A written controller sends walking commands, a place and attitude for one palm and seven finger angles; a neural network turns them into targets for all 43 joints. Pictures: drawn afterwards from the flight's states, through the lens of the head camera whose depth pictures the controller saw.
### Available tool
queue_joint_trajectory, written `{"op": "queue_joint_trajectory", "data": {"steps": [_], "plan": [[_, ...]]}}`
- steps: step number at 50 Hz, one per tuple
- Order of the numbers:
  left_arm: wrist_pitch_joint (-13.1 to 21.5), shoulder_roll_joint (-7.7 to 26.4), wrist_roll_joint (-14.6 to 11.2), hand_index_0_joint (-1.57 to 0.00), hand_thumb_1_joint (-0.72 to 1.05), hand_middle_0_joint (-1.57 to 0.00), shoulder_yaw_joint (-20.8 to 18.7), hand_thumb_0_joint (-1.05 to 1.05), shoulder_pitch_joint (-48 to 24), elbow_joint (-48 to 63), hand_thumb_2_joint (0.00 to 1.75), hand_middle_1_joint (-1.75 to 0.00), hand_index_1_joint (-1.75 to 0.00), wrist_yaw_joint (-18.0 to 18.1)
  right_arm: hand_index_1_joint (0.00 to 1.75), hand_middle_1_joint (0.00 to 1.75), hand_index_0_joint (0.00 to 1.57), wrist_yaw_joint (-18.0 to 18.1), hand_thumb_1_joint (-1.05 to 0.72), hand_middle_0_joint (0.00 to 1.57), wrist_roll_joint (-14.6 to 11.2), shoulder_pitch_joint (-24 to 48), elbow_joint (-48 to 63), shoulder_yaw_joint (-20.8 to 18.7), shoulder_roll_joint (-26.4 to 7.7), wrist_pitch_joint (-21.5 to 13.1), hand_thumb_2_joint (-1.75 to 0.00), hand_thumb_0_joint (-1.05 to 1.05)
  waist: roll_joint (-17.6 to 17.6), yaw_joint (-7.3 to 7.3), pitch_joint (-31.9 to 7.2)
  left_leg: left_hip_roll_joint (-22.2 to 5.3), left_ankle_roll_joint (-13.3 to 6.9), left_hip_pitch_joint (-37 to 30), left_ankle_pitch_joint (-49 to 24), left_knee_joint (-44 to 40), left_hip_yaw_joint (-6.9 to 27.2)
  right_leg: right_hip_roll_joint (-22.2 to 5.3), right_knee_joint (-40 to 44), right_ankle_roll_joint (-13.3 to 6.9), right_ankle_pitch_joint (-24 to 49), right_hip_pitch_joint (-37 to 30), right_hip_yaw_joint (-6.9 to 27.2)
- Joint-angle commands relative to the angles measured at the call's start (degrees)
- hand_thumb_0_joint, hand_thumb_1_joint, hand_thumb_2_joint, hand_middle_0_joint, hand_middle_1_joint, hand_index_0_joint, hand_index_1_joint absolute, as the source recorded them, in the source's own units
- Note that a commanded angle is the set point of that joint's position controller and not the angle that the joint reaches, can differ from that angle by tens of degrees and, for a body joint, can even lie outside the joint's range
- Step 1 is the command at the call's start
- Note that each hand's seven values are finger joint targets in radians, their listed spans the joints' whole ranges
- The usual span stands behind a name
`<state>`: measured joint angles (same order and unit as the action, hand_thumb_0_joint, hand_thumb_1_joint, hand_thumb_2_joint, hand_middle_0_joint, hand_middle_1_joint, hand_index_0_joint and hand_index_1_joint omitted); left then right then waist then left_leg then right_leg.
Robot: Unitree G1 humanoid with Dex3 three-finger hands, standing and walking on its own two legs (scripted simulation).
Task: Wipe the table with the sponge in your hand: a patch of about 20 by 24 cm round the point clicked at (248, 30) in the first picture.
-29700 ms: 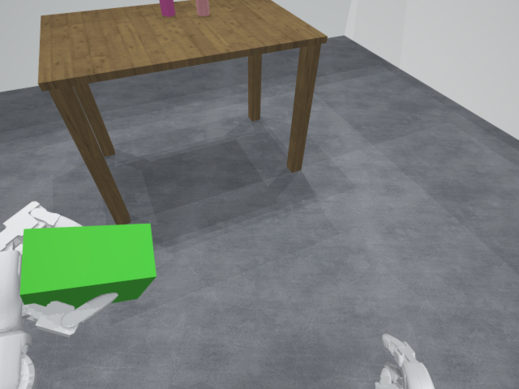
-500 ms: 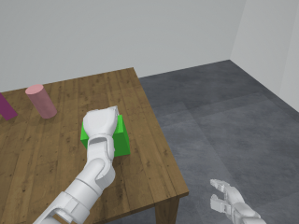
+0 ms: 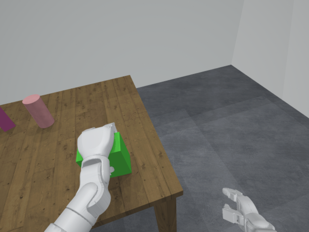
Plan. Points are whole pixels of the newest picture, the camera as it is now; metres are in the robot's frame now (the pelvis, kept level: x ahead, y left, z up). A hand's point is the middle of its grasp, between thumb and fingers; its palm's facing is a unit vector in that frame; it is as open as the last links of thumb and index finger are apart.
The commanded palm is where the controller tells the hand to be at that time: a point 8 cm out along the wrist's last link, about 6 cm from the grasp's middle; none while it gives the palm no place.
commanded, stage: wipe back along the third lane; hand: left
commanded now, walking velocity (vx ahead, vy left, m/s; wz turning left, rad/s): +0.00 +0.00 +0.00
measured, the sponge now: (108, 161) +0.30 +0.18 +0.03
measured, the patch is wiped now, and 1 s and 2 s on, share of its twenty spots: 1.00 1.00 1.00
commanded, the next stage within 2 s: slide back across to the middle lane in 0.28 s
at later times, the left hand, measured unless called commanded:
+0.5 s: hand (104, 161) +0.27 +0.17 +0.08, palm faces +0.12 -0.17 -0.98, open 10.0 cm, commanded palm +0.22 +0.16 +0.12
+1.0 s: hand (88, 169) +0.24 +0.19 +0.09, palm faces +0.14 -0.28 -0.95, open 10.0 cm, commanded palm +0.19 +0.22 +0.13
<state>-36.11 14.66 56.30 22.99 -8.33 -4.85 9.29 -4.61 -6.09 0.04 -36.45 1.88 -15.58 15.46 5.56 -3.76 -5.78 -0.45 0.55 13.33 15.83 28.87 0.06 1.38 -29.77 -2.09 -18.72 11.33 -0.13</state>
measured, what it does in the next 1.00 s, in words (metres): stands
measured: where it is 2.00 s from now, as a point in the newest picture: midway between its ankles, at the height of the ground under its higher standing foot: outside the picture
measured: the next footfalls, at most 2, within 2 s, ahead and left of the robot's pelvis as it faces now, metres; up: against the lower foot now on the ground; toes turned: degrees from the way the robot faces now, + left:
none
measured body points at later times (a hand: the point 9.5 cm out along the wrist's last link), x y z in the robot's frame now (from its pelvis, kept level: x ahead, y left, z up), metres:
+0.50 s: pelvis +0.00 -0.01 +0.00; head -0.04 -0.06 +0.45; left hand +0.26 +0.17 +0.13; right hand +0.24 -0.21 -0.08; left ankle -0.01 +0.13 -0.74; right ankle -0.03 -0.10 -0.74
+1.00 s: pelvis -0.01 +0.00 +0.00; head -0.04 -0.04 +0.45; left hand +0.23 +0.21 +0.14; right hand +0.23 -0.21 -0.08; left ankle -0.01 +0.13 -0.74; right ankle -0.03 -0.10 -0.74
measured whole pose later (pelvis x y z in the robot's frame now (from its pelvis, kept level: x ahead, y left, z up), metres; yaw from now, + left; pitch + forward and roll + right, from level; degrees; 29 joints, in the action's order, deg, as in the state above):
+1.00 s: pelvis -0.01 +0.00 +0.00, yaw -2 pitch -2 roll +1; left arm -29.0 19.1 49.2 13.6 10.4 15.9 7.6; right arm -1.5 -4.5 -0.8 -34.8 2.0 -14.8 13.2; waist 5.3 -4.8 -3.4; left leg -1.4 0.8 9.9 15.1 27.1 -1.5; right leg 2.4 -28.2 -2.4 -17.4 8.7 1.6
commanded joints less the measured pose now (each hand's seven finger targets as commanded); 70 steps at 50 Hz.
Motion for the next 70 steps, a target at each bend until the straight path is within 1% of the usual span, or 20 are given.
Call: {"op": "queue_joint_trajectory", "data": {"steps": [1, 10, 13, 15, 18, 20, 22, 24, 27, 32, 35, 40, 41, 45, 46, 50, 53, 55, 58, 70], "plan": [[0.2, -0.3, -4.0, -1.20, 0.10, -1.20, -0.7, 0.00, 0.8, 4.7, 1.30, -1.60, -1.60, -2.6, 0.30, 0.30, 0.20, -0.2, -0.90, 0.20, -0.5, 15.1, 10.7, -2.1, -4.4, -3.7, -0.90, 0.00, -10.8, -0.94, -4.7, 2.0, -3.0, -1.1, -12.9, -2.0, -0.3, 0.1, 4.0, -1.4, 20.0, -3.2, 1.8], [1.5, 0.5, -4.3, -1.20, 0.10, -1.20, -1.7, 0.00, 4.2, 8.0, 1.30, -1.60, -1.60, -2.4, 0.30, 0.30, 0.20, -0.1, -0.90, 0.20, -0.2, 15.1, 10.5, -2.6, -4.7, -4.3, -0.90, 0.00, -11.3, -1.05, -2.6, 2.1, -3.1, -1.3, -11.9, -2.2, -0.4, 0.2, 5.4, -1.3, 18.7, -2.4, 3.5], [2.1, -2.2, -4.3, -1.20, 0.10, -1.20, 1.2, 0.00, 5.8, 9.9, 1.30, -1.60, -1.60, -2.6, 0.30, 0.30, 0.20, -0.4, -0.90, 0.20, -0.3, 15.4, 11.1, -2.6, -4.1, -4.4, -0.90, 0.00, -11.0, -0.88, -2.6, 2.0, -3.4, -1.9, -12.7, -1.7, -0.5, 0.1, 4.9, -1.2, 19.6, -2.0, 2.9], [2.6, 0.3, -4.3, -1.20, 0.10, -1.20, -1.1, 0.00, 8.9, 11.0, 1.30, -1.60, -1.60, -2.4, 0.30, 0.30, 0.20, -0.6, -0.90, 0.20, -0.2, 15.1, 11.1, -2.7, -4.4, -4.6, -0.90, 0.00, -10.7, -1.40, -3.3, 2.1, -3.2, -1.9, -13.1, -1.7, -0.4, 0.3, 4.8, -1.4, 20.3, -2.8, 3.7], [2.7, -1.2, -4.1, -1.20, 0.10, -1.20, 0.2, 0.00, 5.5, 10.4, 1.30, -1.60, -1.60, -2.3, 0.30, 0.30, 0.20, -0.1, -0.90, 0.20, -0.1, 15.0, 10.6, -2.6, -4.2, -4.3, -0.90, 0.00, -11.8, -0.55, -1.1, 1.8, -3.4, -1.7, -11.9, -1.8, -0.5, 0.3, 5.3, -1.1, 18.4, -0.9, 3.3], [3.0, 2.9, -3.7, -1.20, 0.10, -1.20, -3.7, 0.00, 4.1, 10.9, 1.30, -1.60, -1.60, -1.8, 0.30, 0.30, 0.20, 0.3, -0.90, 0.20, 0.1, 14.5, 10.1, -2.7, -4.8, -4.5, -0.90, 0.00, -10.8, -0.99, -2.4, 1.8, -3.2, -2.0, -11.5, -2.1, -0.1, 0.5, 5.4, -1.4, 17.3, -1.3, 4.2], [3.2, 0.6, -3.7, -1.20, 0.10, -1.20, -1.7, 0.00, 4.6, 12.9, 1.30, -1.60, -1.60, -1.8, 0.30, 0.30, 0.20, 0.2, -0.90, 0.20, 0.1, 15.1, 10.8, -2.6, -4.0, -4.6, -0.90, 0.00, -10.6, -1.16, -3.7, 2.0, -3.5, -2.9, -13.7, -1.7, -0.4, 0.3, 4.3, -1.4, 20.8, -2.5, 3.1], [3.6, 3.6, -4.1, -1.20, 0.10, -1.20, -5.0, 0.00, 8.3, 14.7, 1.30, -1.60, -1.60, -1.6, 0.30, 0.30, 0.20, 0.4, -0.90, 0.20, 0.1, 15.1, 11.1, -2.5, -4.1, -4.7, -0.90, 0.00, -10.8, -1.96, -5.0, 2.0, -3.4, -3.2, -15.6, -1.5, -0.5, 0.2, 3.9, -1.4, 24.3, -4.5, 3.7], [3.9, 2.7, -4.2, -1.20, 0.10, -1.20, -3.9, 0.00, 7.2, 17.0, 1.30, -1.60, -1.60, -1.8, 0.30, 0.30, 0.20, 0.6, -0.90, 0.20, 0.3, 14.9, 11.2, -2.4, -3.9, -4.5, -0.90, 0.00, -10.4, -1.36, -3.5, 1.6, -3.3, -3.3, -15.2, -2.1, 0.0, 0.3, 4.3, -1.4, 22.0, -3.2, 3.3], [4.7, 6.7, -4.8, -1.20, 0.10, -1.20, -8.1, 0.00, 12.1, 22.3, 1.30, -1.60, -1.60, -1.7, 0.30, 0.30, 0.20, 1.0, -0.90, 0.20, 0.6, 14.3, 11.9, -2.4, -3.8, -4.6, -0.90, 0.00, -9.6, -2.02, -4.3, 1.6, -3.3, -4.2, -17.8, -2.0, 0.0, 0.4, 4.0, -1.6, 25.9, -5.0, 4.1], [4.9, 8.8, -4.5, -1.20, 0.10, -1.20, -9.8, 0.00, 11.4, 24.5, 1.30, -1.60, -1.60, -1.6, 0.30, 0.30, 0.20, 1.5, -0.90, 0.20, 1.0, 13.8, 11.8, -2.4, -4.2, -4.7, -0.90, 0.00, -6.9, -2.00, -3.3, 1.5, -3.2, -4.9, -17.4, -2.7, 0.3, 0.7, 4.6, -2.0, 24.0, -4.3, 4.9], [5.4, 11.6, -4.9, -1.20, 0.10, -1.20, -13.2, 0.00, 12.9, 25.5, 1.30, -1.60, -1.60, -1.4, 0.30, 0.30, 0.20, 2.3, -0.90, 0.20, 1.2, 13.3, 11.7, -2.2, -4.5, -4.9, -0.90, 0.00, -7.2, -2.19, -2.5, 1.4, -3.2, -4.8, -16.0, -3.1, 0.7, 0.9, 5.4, -2.2, 20.9, -3.7, 5.5], [5.4, 9.6, -4.9, -1.20, 0.10, -1.20, -11.3, 0.00, 12.2, 25.8, 1.30, -1.60, -1.60, -1.4, 0.30, 0.30, 0.20, 2.5, -0.90, 0.20, 1.2, 13.5, 11.9, -2.1, -4.1, -4.9, -0.90, 0.00, -7.2, -1.88, -3.4, 1.5, -3.4, -4.9, -15.9, -3.1, 0.2, 0.6, 5.2, -1.9, 21.0, -4.1, 4.9], [5.9, 14.7, -5.2, -1.20, 0.10, -1.20, -17.0, 0.00, 15.8, 25.9, 1.30, -1.60, -1.60, -1.0, 0.30, 0.30, 0.20, 3.0, -0.90, 0.20, 1.3, 12.9, 11.6, -2.2, -4.7, -5.4, -0.90, 0.00, -6.9, -2.82, -3.5, 1.7, -3.1, -4.9, -16.0, -3.0, 0.5, 0.8, 5.6, -2.2, 21.4, -4.8, 6.7], [5.8, 12.1, -5.5, -1.20, 0.10, -1.20, -14.3, 0.00, 15.3, 26.8, 1.30, -1.60, -1.60, -1.2, 0.30, 0.30, 0.20, 3.1, -0.90, 0.20, 1.3, 13.4, 12.3, -1.9, -4.2, -5.3, -0.90, 0.00, -5.9, -2.40, -3.3, 1.7, -3.2, -4.6, -15.4, -3.2, 0.0, 0.4, 5.6, -1.9, 20.6, -4.7, 5.7], [5.7, 16.0, -5.5, -1.20, 0.10, -1.20, -18.6, 0.00, 16.2, 26.0, 1.30, -1.60, -1.60, -1.3, 0.30, 0.30, 0.20, 3.8, -0.90, 0.20, 1.4, 13.1, 11.7, -2.0, -4.8, -5.8, -0.90, 0.00, -5.8, -2.83, -1.6, 1.8, -3.1, -4.7, -14.2, -3.3, 0.6, 0.8, 6.7, -2.1, 17.7, -3.5, 7.0], [5.9, 13.9, -5.8, -1.20, 0.10, -1.20, -16.8, 0.00, 17.8, 26.0, 1.30, -1.60, -1.60, -1.8, 0.30, 0.30, 0.20, 3.9, -0.90, 0.20, 1.3, 13.0, 12.0, -1.9, -4.7, -6.3, -0.90, 0.00, -6.3, -2.65, -1.5, 1.7, -3.2, -4.4, -14.6, -3.3, 0.5, 0.6, 6.4, -1.9, 18.0, -3.5, 5.8], [6.1, 15.6, -5.7, -1.20, 0.10, -1.20, -18.5, 0.00, 19.3, 27.1, 1.30, -1.60, -1.60, -1.9, 0.30, 0.30, 0.20, 3.9, -0.90, 0.20, 1.4, 12.9, 12.2, -2.2, -4.9, -6.7, -0.90, 0.00, -5.6, -3.01, -2.0, 1.9, -3.2, -4.9, -14.6, -3.3, 0.8, 0.7, 6.7, -2.1, 17.8, -3.8, 6.6], [6.0, 14.2, -5.0, -1.20, 0.10, -1.20, -16.7, 0.00, 14.2, 23.4, 1.30, -1.60, -1.60, -2.3, 0.30, 0.30, 0.20, 4.5, -0.90, 0.20, 1.5, 12.4, 11.2, -2.0, -5.2, -7.3, -0.90, 0.00, -8.0, -1.70, 0.9, 1.7, -3.3, -3.9, -12.0, -3.5, 0.6, 0.7, 7.8, -1.7, 14.2, -1.1, 5.9], [6.7, 16.6, -0.8, -1.20, 0.10, -1.20, -17.2, 0.00, 1.8, 9.5, 1.30, -1.60, -1.60, -2.8, 0.30, 0.30, 0.20, 5.8, -0.90, 0.20, 1.5, 12.2, 8.6, -1.8, -5.8, -9.3, -0.90, 0.00, -8.0, -1.97, -1.3, 2.5, -3.2, -3.8, -8.7, -4.5, 0.4, 0.9, 8.6, -1.8, 9.4, -0.7, 5.6]]}}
